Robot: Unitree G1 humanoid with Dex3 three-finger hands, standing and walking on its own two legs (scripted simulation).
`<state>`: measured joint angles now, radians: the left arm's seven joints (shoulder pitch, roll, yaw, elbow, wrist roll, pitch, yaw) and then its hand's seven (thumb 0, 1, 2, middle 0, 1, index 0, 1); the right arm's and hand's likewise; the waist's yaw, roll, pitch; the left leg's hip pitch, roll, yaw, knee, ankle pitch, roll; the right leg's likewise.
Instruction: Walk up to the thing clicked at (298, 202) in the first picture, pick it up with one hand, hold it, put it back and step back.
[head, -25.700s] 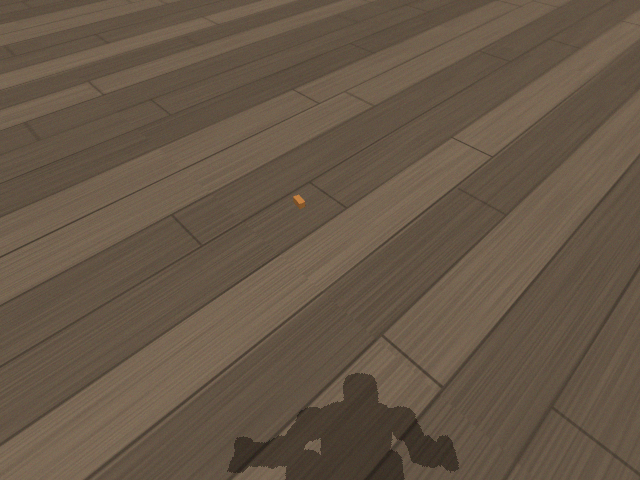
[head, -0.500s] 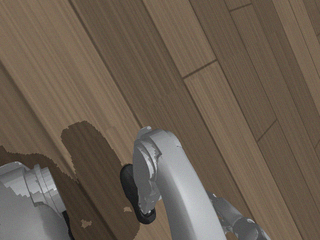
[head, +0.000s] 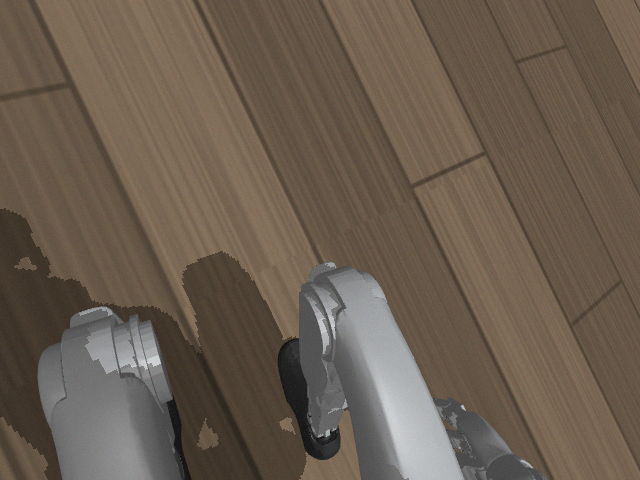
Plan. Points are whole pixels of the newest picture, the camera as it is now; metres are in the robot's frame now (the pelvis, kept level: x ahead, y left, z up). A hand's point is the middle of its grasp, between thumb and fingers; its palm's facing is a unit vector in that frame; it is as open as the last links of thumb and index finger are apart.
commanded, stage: go down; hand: left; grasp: from above
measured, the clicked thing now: out of the picture +0.52 +0.41 -0.31
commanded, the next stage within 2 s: none
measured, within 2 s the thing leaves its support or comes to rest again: neither
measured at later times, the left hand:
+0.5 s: hand out of the picture +0.45 +0.39 -0.01, palm faces -0.46 -0.08 -0.89, open 9.3 cm
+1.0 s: hand out of the picture +0.44 +0.40 +0.08, palm faces -0.43 -0.07 -0.90, open 11.8 cm
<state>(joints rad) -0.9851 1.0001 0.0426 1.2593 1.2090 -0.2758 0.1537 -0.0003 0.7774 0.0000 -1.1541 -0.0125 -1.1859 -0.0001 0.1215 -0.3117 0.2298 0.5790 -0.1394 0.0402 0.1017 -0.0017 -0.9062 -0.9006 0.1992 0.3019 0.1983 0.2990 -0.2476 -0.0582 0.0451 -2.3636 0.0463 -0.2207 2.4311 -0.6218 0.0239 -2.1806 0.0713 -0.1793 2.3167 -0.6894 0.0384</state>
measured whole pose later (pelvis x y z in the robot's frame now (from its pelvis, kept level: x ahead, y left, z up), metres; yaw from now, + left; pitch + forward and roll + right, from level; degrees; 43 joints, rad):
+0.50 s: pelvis +0.00 +0.00 +0.07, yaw +4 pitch +34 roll -10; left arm -0.89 0.92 0.04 0.97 1.05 -0.24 -0.10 0.00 0.21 0.38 -0.69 -0.41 -0.70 -0.40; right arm 0.17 -0.28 0.12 0.59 -0.07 0.11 0.04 0.00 -0.91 -0.90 0.20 0.30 0.20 0.30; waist -0.18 0.02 -0.07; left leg -2.19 0.06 -0.14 2.19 -0.62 0.02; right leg -2.05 0.05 -0.11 2.12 -0.68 0.03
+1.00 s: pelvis +0.00 +0.00 +0.14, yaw +7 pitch +34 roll -8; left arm -0.94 0.90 0.05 1.08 1.11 -0.31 -0.05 0.00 -0.12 0.65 -0.41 -0.71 -0.41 -0.69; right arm 0.19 -0.25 0.09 0.65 -0.04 0.09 0.00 0.00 -0.91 -0.90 0.20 0.30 0.20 0.30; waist -0.19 0.03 -0.11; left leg -1.98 0.05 -0.09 1.96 -0.58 0.03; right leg -1.86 0.04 -0.08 1.91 -0.64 0.03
